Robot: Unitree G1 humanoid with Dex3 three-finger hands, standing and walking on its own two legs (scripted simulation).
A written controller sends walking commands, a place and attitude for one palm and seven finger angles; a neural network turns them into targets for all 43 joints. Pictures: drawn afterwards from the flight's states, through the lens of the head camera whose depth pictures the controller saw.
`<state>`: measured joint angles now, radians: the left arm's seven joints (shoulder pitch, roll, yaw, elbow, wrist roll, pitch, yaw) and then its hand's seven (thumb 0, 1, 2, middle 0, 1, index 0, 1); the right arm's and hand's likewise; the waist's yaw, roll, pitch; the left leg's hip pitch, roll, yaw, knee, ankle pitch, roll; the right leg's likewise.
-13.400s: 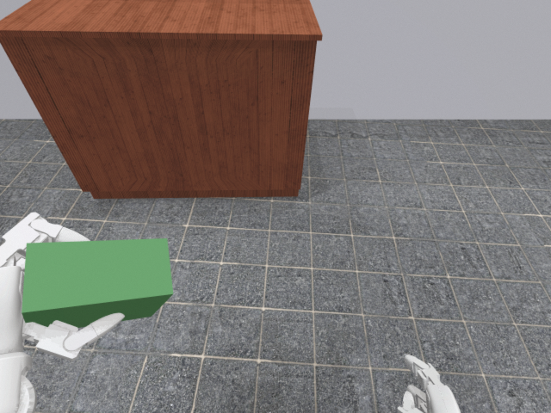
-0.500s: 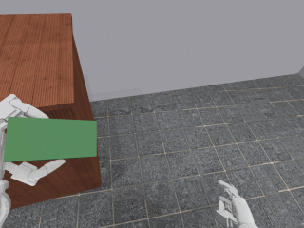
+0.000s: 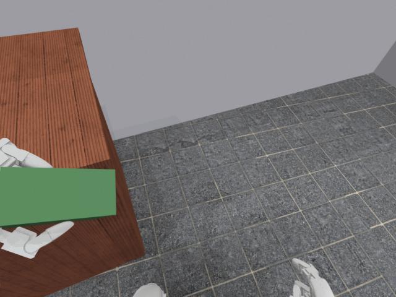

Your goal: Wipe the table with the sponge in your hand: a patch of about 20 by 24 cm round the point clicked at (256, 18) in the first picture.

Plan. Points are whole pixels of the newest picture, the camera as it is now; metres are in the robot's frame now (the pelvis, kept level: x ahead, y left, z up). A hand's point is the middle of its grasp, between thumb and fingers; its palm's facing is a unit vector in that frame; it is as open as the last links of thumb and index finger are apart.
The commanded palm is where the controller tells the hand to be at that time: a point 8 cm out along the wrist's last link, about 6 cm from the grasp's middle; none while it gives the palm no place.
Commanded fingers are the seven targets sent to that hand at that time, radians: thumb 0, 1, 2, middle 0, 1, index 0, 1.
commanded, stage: shuffle to correct the standing spot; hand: left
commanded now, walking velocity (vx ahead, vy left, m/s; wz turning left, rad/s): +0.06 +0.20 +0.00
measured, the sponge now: (73, 198) +0.23 +0.20 +0.14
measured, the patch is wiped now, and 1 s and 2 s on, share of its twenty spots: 0.00 0.00 0.00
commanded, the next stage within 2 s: come to a stop and stand still in 0.82 s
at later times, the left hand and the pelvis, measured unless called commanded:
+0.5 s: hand out of the picture +0.22 +0.39 +0.17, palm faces +0.45 -0.79 -0.43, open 10.5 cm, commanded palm +0.16 +0.42 +0.19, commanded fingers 0.00 0.10 1.30 -1.20 -1.60 -1.20 -1.60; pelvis +0.00 +0.14 -0.01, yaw +1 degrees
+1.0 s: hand out of the picture +0.23 +0.47 +0.18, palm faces +0.42 -0.82 -0.38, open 10.5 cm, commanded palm +0.18 +0.51 +0.19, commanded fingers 0.00 0.10 1.30 -1.20 -1.60 -1.20 -1.60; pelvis +0.02 +0.23 -0.01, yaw +1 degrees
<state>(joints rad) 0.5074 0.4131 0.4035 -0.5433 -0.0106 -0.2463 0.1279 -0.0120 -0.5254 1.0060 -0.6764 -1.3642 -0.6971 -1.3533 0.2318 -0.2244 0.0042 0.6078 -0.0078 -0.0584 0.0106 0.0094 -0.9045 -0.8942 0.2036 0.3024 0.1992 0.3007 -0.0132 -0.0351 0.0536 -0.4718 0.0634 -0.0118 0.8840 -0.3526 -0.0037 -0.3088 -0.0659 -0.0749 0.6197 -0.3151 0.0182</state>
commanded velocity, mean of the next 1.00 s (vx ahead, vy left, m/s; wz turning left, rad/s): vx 0.09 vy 0.12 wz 0.00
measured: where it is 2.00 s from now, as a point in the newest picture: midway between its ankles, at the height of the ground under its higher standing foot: outside the picture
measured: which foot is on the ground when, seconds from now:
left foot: up 0.00-0.04, down 0.06-0.68, up 0.70-0.96, down 0.98-1.00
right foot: down 0.00-0.06, up 0.08-0.20, down 0.22-0.42, up 0.44-0.66, down 0.68-0.98, up 1.00-1.00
